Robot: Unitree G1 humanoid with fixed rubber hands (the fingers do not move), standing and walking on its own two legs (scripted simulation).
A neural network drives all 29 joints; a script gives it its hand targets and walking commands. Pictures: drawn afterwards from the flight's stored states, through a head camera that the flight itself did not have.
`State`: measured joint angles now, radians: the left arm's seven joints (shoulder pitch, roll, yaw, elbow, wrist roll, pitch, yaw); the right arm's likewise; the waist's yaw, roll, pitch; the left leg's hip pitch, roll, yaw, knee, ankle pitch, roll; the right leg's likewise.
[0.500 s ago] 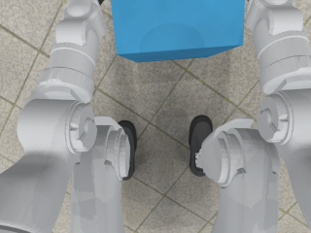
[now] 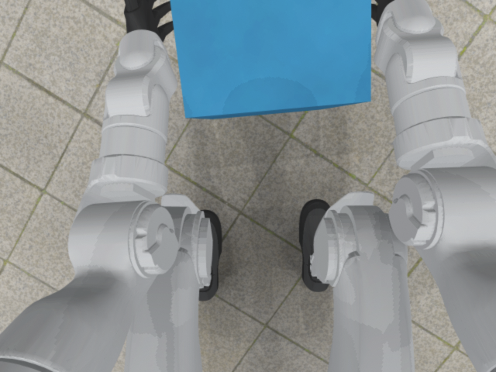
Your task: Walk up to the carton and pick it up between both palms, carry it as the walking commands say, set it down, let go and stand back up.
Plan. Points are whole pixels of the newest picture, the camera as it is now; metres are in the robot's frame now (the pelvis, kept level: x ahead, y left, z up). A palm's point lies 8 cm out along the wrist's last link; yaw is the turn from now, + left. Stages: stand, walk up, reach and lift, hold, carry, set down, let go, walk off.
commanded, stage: reach and lift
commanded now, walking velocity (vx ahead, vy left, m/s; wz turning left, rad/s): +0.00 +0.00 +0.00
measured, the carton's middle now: (265, 42) +0.54 -0.03 -0.20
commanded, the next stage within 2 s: none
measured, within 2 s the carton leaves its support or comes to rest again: neither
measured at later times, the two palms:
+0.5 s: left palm (123, 19) +0.52 +0.13 -0.06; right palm out of the picture +0.54 -0.17 -0.07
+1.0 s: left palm (80, 10) +0.50 +0.13 +0.01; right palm out of the picture +0.52 -0.17 +0.01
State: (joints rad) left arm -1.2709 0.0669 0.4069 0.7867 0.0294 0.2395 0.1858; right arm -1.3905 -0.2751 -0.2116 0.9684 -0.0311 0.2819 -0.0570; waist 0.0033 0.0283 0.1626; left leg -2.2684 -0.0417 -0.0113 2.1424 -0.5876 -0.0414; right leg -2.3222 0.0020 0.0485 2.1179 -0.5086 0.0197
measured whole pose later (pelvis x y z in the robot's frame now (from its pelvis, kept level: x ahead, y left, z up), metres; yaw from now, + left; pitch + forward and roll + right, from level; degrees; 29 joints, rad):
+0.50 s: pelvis +0.00 +0.00 +0.04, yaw +0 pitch +46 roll +3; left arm -1.16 0.01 0.48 0.64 0.09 0.31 0.14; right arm -1.28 -0.18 -0.28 0.80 -0.13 0.36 -0.05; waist 0.02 0.03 0.01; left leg -2.22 -0.05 -0.03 2.00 -0.57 -0.06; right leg -2.29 0.02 0.05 1.98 -0.49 0.01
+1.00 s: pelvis +0.00 +0.00 +0.09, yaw -1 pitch +46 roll +3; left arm -1.07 -0.05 0.54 0.57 0.18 0.38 0.10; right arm -1.18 -0.10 -0.35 0.74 -0.21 0.41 -0.02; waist 0.02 0.01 -0.10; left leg -2.09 -0.05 -0.04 1.82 -0.53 -0.06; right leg -2.15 0.02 0.05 1.80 -0.46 0.01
